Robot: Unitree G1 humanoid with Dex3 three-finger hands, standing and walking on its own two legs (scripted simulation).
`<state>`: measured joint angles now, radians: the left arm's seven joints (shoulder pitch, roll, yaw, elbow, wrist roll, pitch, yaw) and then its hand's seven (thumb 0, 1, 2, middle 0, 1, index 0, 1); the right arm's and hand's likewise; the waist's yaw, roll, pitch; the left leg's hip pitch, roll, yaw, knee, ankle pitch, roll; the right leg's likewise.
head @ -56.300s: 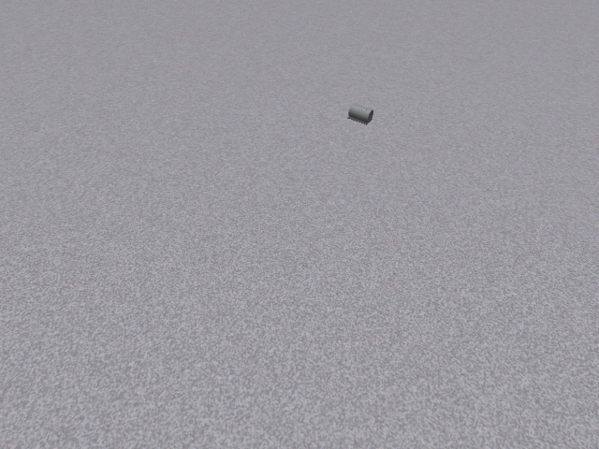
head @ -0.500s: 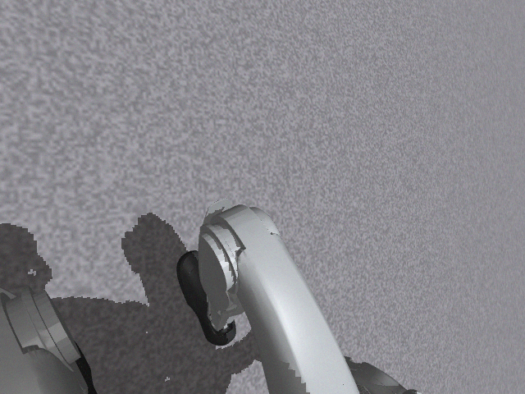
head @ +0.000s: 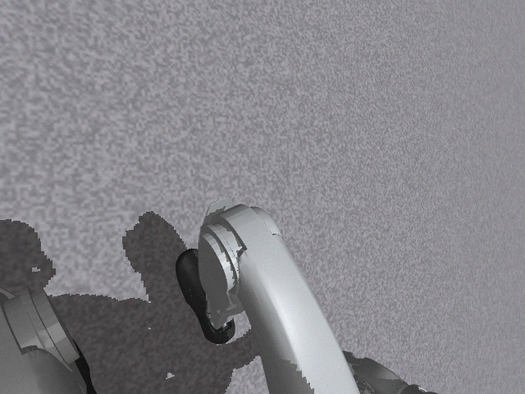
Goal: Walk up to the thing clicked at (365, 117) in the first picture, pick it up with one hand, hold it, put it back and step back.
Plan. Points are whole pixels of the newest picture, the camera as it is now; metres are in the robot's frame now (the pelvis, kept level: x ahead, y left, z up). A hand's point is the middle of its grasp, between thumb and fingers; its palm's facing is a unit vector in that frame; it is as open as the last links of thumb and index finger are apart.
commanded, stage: go down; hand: left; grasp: from above
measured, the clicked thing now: out of the picture +0.45 +0.51 -0.30
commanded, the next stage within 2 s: none
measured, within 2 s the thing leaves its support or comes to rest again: neither
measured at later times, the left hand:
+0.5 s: hand out of the picture +0.43 +0.50 -0.06, palm faces +0.20 -0.37 -0.91, open 13.9 cm
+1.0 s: hand out of the picture +0.39 +0.49 +0.05, palm faces +0.11 -0.40 -0.91, open 13.9 cm
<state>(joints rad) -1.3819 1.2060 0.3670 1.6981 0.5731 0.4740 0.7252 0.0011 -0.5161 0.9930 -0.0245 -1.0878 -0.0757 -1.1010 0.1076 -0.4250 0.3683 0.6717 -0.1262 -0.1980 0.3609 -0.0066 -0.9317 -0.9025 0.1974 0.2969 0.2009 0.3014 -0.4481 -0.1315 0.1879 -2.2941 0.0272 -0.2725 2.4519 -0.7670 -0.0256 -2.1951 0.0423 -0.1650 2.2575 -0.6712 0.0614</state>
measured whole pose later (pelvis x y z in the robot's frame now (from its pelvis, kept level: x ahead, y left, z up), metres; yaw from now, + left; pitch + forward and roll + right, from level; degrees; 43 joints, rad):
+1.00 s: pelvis +0.00 -0.01 +0.08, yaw +7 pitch +36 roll -7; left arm -1.43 1.16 0.32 1.64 0.82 0.66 0.30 0.00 -0.51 0.99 -0.09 -1.11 -0.08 -1.11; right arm 0.21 -0.35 0.13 0.83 -0.04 -0.16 0.28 0.00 -0.91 -0.90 0.20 0.30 0.20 0.30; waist -0.32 0.03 -0.08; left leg -2.08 0.05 -0.15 2.14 -0.71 -0.03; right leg -2.04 0.03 -0.08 2.04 -0.64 0.02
